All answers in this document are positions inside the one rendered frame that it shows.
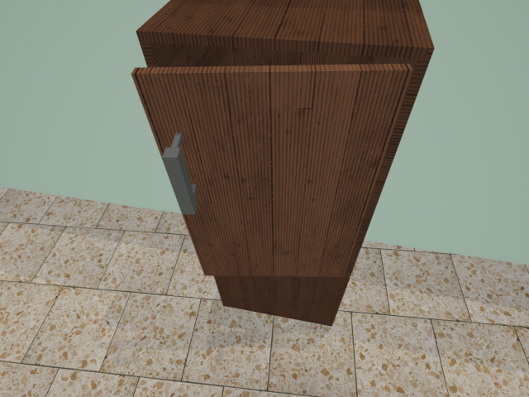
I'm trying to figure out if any cupboard door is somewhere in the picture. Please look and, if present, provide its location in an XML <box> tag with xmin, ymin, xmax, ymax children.
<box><xmin>131</xmin><ymin>64</ymin><xmax>413</xmax><ymax>277</ymax></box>

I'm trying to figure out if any handle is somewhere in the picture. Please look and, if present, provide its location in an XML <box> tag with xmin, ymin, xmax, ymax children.
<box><xmin>162</xmin><ymin>133</ymin><xmax>197</xmax><ymax>214</ymax></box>

